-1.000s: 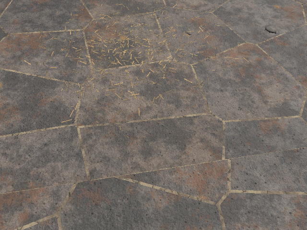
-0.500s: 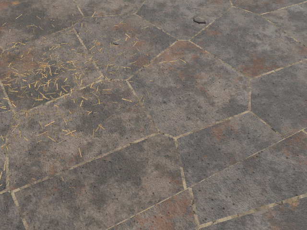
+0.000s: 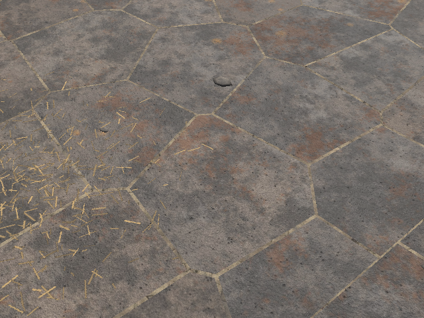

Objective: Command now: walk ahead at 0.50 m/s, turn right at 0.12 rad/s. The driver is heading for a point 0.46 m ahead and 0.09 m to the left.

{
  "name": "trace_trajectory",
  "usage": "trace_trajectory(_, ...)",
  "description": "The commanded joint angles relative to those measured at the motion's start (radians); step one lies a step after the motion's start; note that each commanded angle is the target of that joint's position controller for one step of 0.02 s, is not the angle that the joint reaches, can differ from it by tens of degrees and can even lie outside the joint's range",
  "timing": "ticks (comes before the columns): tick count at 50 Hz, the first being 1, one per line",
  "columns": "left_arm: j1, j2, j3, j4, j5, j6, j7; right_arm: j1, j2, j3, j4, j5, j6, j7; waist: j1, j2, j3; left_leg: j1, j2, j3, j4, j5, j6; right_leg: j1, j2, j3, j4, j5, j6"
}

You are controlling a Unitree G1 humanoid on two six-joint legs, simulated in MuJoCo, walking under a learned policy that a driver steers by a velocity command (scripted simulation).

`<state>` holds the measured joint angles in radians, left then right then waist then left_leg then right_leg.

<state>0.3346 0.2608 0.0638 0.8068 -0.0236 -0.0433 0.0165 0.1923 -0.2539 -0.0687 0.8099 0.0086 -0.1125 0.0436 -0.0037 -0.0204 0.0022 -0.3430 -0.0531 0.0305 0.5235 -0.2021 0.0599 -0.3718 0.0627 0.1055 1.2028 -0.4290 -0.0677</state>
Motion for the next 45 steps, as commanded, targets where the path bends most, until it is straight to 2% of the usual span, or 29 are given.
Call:
trace_trajectory(1,-0.038,0.123,0.036,-0.099,0.007,-0.018,0.001,0.035,-0.079,-0.005,-0.037,-0.016,0.000,-0.008,-0.001,0.074,0.006,0.219,0.287,-0.392,-0.312,0.049,0.175,-0.305,-0.154,0.023,0.000,0.135,0.003)
trace_trajectory(3,-0.037,0.094,0.031,-0.102,0.005,-0.014,0.004,0.050,-0.088,-0.005,-0.020,-0.012,-0.004,-0.014,0.007,0.100,0.004,0.201,0.260,-0.322,-0.346,0.142,0.176,-0.287,-0.178,-0.002,-0.092,0.158,0.019)
trace_trajectory(6,-0.125,0.077,0.020,-0.134,0.016,-0.016,0.005,0.097,-0.137,-0.016,0.001,0.003,0.002,-0.028,-0.013,0.074,0.015,0.243,0.266,-0.263,-0.380,0.274,0.191,-0.360,-0.206,-0.022,-0.256,0.280,0.056)
trace_trajectory(10,-0.250,0.043,0.001,-0.164,0.023,-0.035,-0.012,0.145,-0.165,-0.018,0.029,0.015,0.019,-0.044,-0.057,0.077,0.029,0.233,0.206,-0.131,-0.386,0.372,0.145,-0.281,-0.173,-0.075,-0.532,0.512,0.070)
trace_trajectory(11,-0.278,0.036,-0.001,-0.171,0.020,-0.039,-0.017,0.163,-0.167,-0.017,0.041,0.009,0.023,-0.040,-0.064,0.086,0.017,0.233,0.204,-0.117,-0.375,0.388,0.142,-0.244,-0.161,-0.085,-0.540,0.549,0.072)
trace_trajectory(13,-0.310,0.048,0.000,-0.184,0.008,-0.036,-0.027,0.199,-0.166,-0.015,0.056,0.016,0.034,-0.035,-0.079,0.094,0.024,0.255,0.213,-0.116,-0.350,0.363,0.150,-0.225,-0.143,-0.089,-0.571,0.539,0.074)
trace_trajectory(14,-0.293,0.072,0.010,-0.183,0.010,-0.045,-0.037,0.218,-0.169,-0.016,0.065,0.004,0.036,-0.036,-0.068,0.113,0.007,0.294,0.260,-0.149,-0.308,0.403,0.161,-0.228,-0.157,-0.054,-0.503,0.584,0.061)
trace_trajectory(16,-0.338,0.089,0.013,-0.204,0.017,-0.062,-0.057,0.221,-0.167,-0.018,0.065,0.011,0.048,-0.042,-0.060,0.088,0.029,0.379,0.288,-0.179,-0.233,0.387,0.154,-0.310,-0.150,-0.045,-0.542,0.480,0.033)
trace_trajectory(18,-0.300,0.087,0.013,-0.204,0.018,-0.078,-0.069,0.202,-0.173,-0.018,0.053,0.013,0.060,-0.044,-0.016,0.106,0.019,0.344,0.291,-0.197,-0.154,0.466,0.137,-0.178,-0.113,-0.069,-0.603,0.365,0.010)
trace_trajectory(19,-0.188,0.125,0.033,-0.157,0.021,-0.088,-0.073,0.176,-0.165,-0.015,0.031,0.001,0.061,-0.043,0.037,0.099,-0.051,0.268,0.260,-0.172,-0.033,0.589,0.130,0.030,-0.064,-0.127,-0.559,0.403,-0.002)
trace_trajectory(20,-0.008,0.158,0.054,-0.106,0.021,-0.095,-0.076,0.141,-0.153,-0.007,0.010,0.007,0.056,-0.040,0.131,0.095,-0.124,0.170,0.201,-0.151,0.178,0.595,0.097,0.244,-0.071,-0.117,-0.611,0.426,-0.031)
trace_trajectory(21,0.107,0.249,0.075,-0.097,0.028,-0.095,-0.070,0.214,-0.103,0.007,-0.012,-0.002,0.044,-0.038,0.135,-0.057,-0.237,-0.058,0.106,-0.121,0.510,0.256,0.039,0.513,-0.275,0.105,-0.669,0.399,-0.126)
trace_trajectory(22,0.116,0.243,0.066,-0.093,0.013,-0.081,-0.073,0.358,-0.011,0.031,0.003,0.004,0.031,-0.031,0.060,-0.278,-0.328,-0.325,0.015,-0.119,0.779,-0.386,-0.002,0.677,-0.440,0.414,-0.743,0.324,-0.244)
trace_trajectory(23,0.132,0.186,0.055,-0.076,-0.003,-0.073,-0.075,0.258,-0.107,0.010,-0.026,0.036,0.027,-0.033,0.101,-0.258,-0.254,-0.449,0.048,-0.157,0.821,-0.363,0.009,0.608,-0.444,0.471,-0.848,0.210,-0.237)
trace_trajectory(24,0.081,0.145,0.046,-0.073,0.003,-0.068,-0.077,0.160,-0.151,-0.006,-0.057,0.049,0.035,-0.042,0.101,-0.148,-0.153,-0.491,0.092,-0.141,0.832,-0.293,0.017,0.508,-0.425,0.373,-0.859,0.200,-0.213)
trace_trajectory(26,-0.052,0.097,0.029,-0.087,0.023,-0.074,-0.086,0.130,-0.138,-0.015,-0.075,0.028,0.071,-0.049,0.029,-0.023,-0.053,-0.367,0.165,-0.155,0.714,-0.195,0.008,0.240,-0.402,0.234,-0.918,0.233,-0.204)
trace_trajectory(27,-0.101,0.103,0.033,-0.079,0.028,-0.083,-0.081,0.153,-0.109,-0.015,-0.070,0.011,0.091,-0.046,-0.004,-0.027,-0.023,-0.303,0.184,-0.167,0.691,-0.174,0.002,0.150,-0.408,0.204,-0.924,0.302,-0.207)
trace_trajectory(28,-0.118,0.108,0.032,-0.075,0.029,-0.095,-0.079,0.136,-0.108,-0.025,-0.073,0.013,0.103,-0.047,-0.016,-0.006,0.023,-0.303,0.173,-0.164,0.624,-0.120,-0.002,0.102,-0.376,0.134,-0.945,0.361,-0.192)
trace_trajectory(29,-0.128,0.104,0.034,-0.065,0.021,-0.107,-0.063,0.111,-0.112,-0.031,-0.083,0.015,0.101,-0.048,-0.023,-0.037,0.043,-0.328,0.178,-0.203,0.546,-0.060,-0.002,0.116,-0.372,0.094,-0.939,0.410,-0.158)
trace_trajectory(30,-0.111,0.120,0.040,-0.050,0.019,-0.109,-0.043,0.091,-0.093,-0.028,-0.094,0.007,0.097,-0.043,-0.022,-0.041,0.054,-0.318,0.150,-0.180,0.444,0.056,-0.003,0.084,-0.329,0.010,-0.927,0.434,-0.135)
trace_trajectory(32,-0.077,0.115,0.042,-0.026,0.021,-0.091,-0.004,0.044,-0.060,-0.020,-0.108,-0.016,0.080,-0.022,-0.011,-0.031,0.010,-0.238,0.110,-0.137,0.257,0.366,-0.005,0.053,-0.273,-0.097,-0.862,0.424,-0.111)
trace_trajectory(34,-0.050,0.108,0.037,-0.020,0.022,-0.072,0.021,0.008,-0.036,-0.010,-0.110,-0.016,0.073,0.010,0.008,-0.022,-0.012,-0.116,0.067,-0.097,0.120,0.574,-0.004,-0.019,-0.241,-0.156,-0.800,0.346,-0.091)
trace_trajectory(35,-0.034,0.106,0.037,-0.012,0.019,-0.064,0.031,-0.027,-0.037,-0.009,-0.121,-0.007,0.075,0.022,0.018,-0.030,-0.009,-0.074,0.061,-0.102,0.087,0.652,-0.006,-0.049,-0.244,-0.162,-0.763,0.307,-0.087)
trace_trajectory(38,0.014,0.105,0.037,-0.011,0.004,-0.045,0.043,-0.127,-0.047,0.001,-0.152,0.007,0.088,0.039,0.058,-0.028,0.012,-0.133,0.081,-0.147,0.006,0.643,-0.014,0.028,-0.277,-0.112,-0.622,0.231,-0.066)
trace_trajectory(41,0.082,0.097,0.038,-0.001,0.015,-0.019,0.052,-0.161,-0.052,0.007,-0.132,0.023,0.078,0.043,0.095,0.010,0.042,-0.208,0.139,-0.181,-0.155,0.630,-0.011,0.160,-0.305,-0.028,-0.446,0.183,-0.047)
trace_trajectory(42,0.101,0.104,0.041,0.007,0.014,-0.010,0.054,-0.142,-0.052,0.007,-0.111,0.026,0.069,0.043,0.093,0.017,0.042,-0.171,0.150,-0.171,-0.224,0.646,-0.008,0.172,-0.299,-0.021,-0.382,0.194,-0.040)
trace_trajectory(43,0.112,0.098,0.040,0.020,0.013,-0.001,0.050,-0.067,-0.053,0.002,-0.066,0.018,0.061,0.039,0.058,0.037,0.020,-0.046,0.133,-0.124,-0.299,0.701,0.001,0.136,-0.267,-0.058,-0.271,0.208,-0.028)
trace_trajectory(44,0.145,0.064,0.028,0.038,0.013,0.004,0.040,0.080,-0.068,-0.011,0.004,-0.008,0.054,0.031,-0.001,0.078,-0.043,0.189,0.109,-0.057,-0.342,0.851,0.016,0.053,-0.195,-0.133,-0.083,0.183,-0.009)
trace_trajectory(45,0.191,0.027,0.019,0.052,0.026,-0.003,0.027,0.215,-0.124,-0.028,0.062,-0.025,0.056,0.024,-0.038,0.180,-0.143,0.492,0.183,-0.092,-0.191,1.316,0.056,-0.152,-0.103,-0.213,0.208,-0.158,0.041)
